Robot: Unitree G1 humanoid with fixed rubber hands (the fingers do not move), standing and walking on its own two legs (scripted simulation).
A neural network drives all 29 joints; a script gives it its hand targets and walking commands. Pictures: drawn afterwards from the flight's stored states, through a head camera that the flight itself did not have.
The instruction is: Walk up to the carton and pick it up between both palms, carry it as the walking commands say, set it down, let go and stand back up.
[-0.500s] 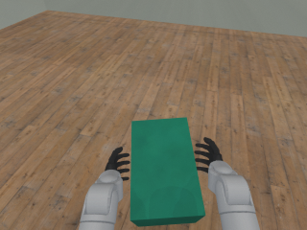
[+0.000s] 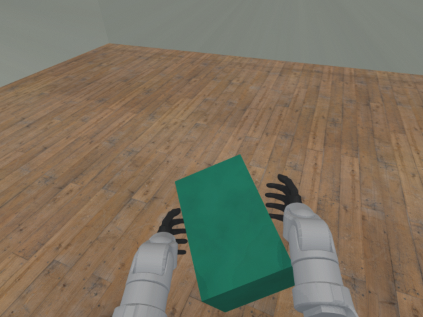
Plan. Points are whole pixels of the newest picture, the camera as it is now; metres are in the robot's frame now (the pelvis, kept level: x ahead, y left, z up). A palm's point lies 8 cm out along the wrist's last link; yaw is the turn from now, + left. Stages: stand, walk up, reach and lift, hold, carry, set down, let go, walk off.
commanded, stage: set down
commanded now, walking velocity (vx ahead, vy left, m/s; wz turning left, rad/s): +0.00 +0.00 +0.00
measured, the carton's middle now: (232, 230) +0.35 -0.04 -0.03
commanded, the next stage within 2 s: none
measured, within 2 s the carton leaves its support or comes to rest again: neither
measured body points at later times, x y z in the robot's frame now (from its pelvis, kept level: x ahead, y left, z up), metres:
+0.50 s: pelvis -0.01 -0.02 -0.01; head +0.01 -0.01 +0.43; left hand +0.30 +0.11 -0.05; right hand +0.34 -0.14 +0.00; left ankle +0.03 +0.10 -0.74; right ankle +0.05 -0.12 -0.74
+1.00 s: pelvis -0.02 +0.01 -0.08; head +0.11 +0.00 +0.35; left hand +0.34 +0.08 -0.15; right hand +0.34 -0.17 -0.12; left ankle +0.03 +0.11 -0.74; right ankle +0.05 -0.12 -0.74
